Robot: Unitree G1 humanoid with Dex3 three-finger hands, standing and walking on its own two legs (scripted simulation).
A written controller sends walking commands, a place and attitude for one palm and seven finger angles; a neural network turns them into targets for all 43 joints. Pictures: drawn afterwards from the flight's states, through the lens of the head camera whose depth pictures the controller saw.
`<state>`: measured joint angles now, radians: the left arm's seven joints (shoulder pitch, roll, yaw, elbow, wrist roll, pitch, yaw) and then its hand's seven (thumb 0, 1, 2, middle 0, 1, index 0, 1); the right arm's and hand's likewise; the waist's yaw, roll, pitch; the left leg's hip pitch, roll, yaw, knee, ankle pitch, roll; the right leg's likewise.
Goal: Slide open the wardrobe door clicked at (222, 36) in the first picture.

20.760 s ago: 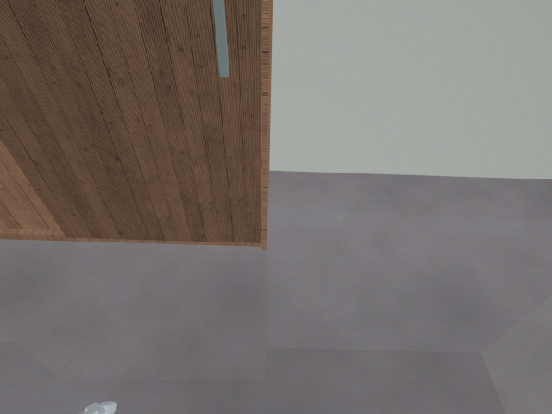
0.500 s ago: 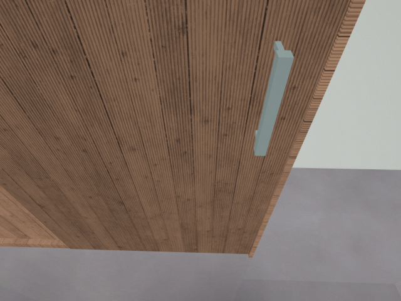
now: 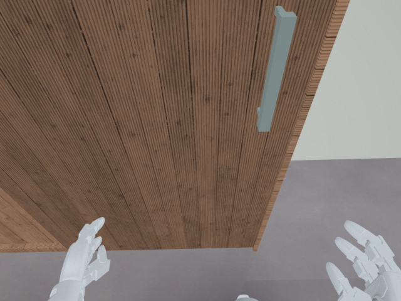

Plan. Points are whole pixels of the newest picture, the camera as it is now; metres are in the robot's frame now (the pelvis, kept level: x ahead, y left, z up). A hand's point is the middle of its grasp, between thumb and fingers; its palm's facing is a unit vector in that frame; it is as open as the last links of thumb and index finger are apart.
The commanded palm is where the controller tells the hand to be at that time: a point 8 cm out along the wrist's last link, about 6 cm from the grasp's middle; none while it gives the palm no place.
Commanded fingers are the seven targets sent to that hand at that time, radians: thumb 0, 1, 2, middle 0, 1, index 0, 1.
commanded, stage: raise the hand with hooked fingers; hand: right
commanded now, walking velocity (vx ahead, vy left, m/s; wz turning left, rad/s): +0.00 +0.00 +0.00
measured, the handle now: (270, 75) +0.47 -0.13 +0.24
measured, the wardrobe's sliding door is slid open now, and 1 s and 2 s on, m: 0.00 0.00 0.00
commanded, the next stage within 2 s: move the hooked fingers beside the handle in 1.58 s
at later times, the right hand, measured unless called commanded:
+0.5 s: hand (373, 204) +0.24 -0.26 +0.15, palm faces +0.02 +1.00 -0.07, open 12.2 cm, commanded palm +0.21 -0.31 +0.17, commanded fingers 0.00 0.31 -0.38 0.29 1.08 0.29 1.08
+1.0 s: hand out of the picture +0.26 -0.30 +0.24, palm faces +0.06 +0.99 -0.14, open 13.9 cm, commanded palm +0.23 -0.35 +0.26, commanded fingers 0.00 0.50 -0.30 0.30 1.20 0.30 1.20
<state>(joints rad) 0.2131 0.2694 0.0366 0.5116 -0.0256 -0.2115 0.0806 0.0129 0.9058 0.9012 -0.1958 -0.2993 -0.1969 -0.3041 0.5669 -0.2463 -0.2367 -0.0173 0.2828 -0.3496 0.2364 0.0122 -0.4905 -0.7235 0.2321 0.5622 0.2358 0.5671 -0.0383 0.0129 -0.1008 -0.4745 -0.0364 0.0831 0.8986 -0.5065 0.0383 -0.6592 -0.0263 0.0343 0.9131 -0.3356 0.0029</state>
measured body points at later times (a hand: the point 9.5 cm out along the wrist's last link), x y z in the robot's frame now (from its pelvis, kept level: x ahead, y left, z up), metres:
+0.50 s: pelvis +0.01 -0.03 +0.03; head +0.01 -0.02 +0.48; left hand +0.16 +0.23 -0.04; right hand +0.24 -0.31 +0.15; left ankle -0.02 +0.10 -0.69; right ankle +0.08 -0.12 -0.69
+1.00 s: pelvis +0.00 -0.03 +0.04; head -0.03 -0.02 +0.49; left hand +0.20 +0.17 -0.01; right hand +0.25 -0.35 +0.25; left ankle -0.02 +0.10 -0.69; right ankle +0.08 -0.12 -0.69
